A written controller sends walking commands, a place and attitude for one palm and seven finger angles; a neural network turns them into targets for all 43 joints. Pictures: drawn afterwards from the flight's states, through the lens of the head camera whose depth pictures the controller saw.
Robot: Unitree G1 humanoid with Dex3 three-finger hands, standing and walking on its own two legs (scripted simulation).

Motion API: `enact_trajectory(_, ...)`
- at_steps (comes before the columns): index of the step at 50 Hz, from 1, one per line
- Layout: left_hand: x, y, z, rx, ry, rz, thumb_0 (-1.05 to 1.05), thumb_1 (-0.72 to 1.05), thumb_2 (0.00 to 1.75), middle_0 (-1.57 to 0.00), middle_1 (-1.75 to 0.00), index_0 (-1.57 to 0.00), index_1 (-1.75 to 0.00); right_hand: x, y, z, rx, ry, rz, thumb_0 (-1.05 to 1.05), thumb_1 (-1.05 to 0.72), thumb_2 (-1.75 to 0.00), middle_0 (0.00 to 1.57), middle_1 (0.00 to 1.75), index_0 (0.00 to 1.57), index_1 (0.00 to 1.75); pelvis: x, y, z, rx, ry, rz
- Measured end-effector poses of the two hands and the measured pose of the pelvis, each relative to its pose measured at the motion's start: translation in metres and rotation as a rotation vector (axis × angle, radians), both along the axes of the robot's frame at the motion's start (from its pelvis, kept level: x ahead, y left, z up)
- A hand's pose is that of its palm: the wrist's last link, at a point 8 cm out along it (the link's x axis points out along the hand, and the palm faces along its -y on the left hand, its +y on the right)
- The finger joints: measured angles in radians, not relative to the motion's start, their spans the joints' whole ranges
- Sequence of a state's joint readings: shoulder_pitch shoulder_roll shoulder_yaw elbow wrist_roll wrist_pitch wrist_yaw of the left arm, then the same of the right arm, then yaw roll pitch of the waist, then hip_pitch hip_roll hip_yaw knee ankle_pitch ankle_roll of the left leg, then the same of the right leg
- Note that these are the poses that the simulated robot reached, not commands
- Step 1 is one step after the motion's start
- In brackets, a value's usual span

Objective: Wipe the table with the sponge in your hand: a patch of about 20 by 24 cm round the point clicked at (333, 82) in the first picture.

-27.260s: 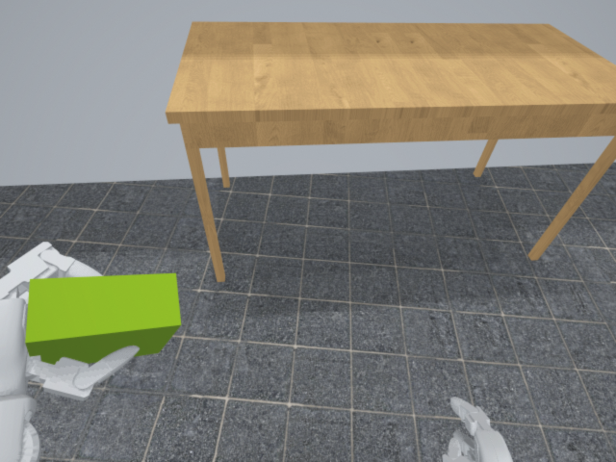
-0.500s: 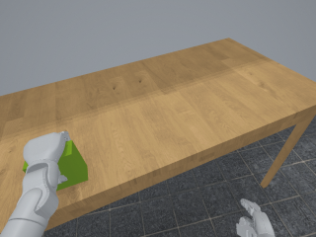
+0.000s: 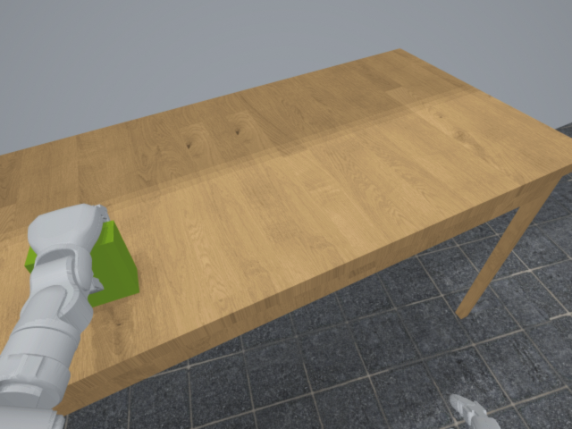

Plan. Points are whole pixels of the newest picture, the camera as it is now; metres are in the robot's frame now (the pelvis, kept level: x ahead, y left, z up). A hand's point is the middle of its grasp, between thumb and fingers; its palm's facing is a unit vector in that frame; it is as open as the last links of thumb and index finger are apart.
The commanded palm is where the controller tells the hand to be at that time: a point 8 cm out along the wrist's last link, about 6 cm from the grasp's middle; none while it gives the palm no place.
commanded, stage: wipe forward along the middle lane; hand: left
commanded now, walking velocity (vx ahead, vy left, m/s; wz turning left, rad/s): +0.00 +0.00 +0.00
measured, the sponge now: (93, 276) +0.32 +0.34 +0.04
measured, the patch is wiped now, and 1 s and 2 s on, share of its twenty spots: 1.00 1.00 1.00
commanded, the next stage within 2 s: slide back across to the first lane in 0.72 s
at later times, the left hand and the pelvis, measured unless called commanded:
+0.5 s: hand (83, 231) +0.37 +0.37 +0.08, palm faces -0.10 -0.01 -0.99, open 9.7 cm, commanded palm +0.37 +0.37 +0.12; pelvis +0.00 +0.01 +0.00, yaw -1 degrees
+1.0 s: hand (77, 210) +0.42 +0.40 +0.08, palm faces -0.11 -0.02 -0.99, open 9.7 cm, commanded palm +0.39 +0.40 +0.13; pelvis +0.02 +0.04 +0.00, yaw -2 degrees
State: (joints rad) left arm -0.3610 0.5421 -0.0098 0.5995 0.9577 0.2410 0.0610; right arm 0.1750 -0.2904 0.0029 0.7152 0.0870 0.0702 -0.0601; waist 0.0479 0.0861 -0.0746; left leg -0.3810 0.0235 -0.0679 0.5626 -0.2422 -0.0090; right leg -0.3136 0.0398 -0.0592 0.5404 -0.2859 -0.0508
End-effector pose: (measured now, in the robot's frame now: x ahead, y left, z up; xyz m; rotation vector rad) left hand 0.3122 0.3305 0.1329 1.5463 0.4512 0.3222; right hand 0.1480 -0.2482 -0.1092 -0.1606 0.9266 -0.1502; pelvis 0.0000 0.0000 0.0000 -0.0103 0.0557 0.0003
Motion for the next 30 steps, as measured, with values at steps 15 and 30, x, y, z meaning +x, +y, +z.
enact_trajectory(15,0.028,0.014,-0.001,0.008,0.018,-0.006,0.01,-0.53,1.10,-0.79,-1.36,-0.81,-1.34,-0.032,-0.006,-0.011,-0.005,0.103,-0.052,0.01,-0.90,-0.90,0.20,0.30,0.20,0.30,0.003,0.005,-0.002,-0.007,0.043,-0.007)
enact_trajectory(30,0.058,0.035,0.001,0.004,0.036,0.005,0.02,-0.53,1.10,-0.78,-1.36,-0.81,-1.35,-0.046,0.002,-0.010,-0.020,0.151,-0.074,0.01,-0.90,-0.90,0.20,0.30,0.20,0.30,0.003,0.015,-0.003,-0.017,0.080,-0.009)
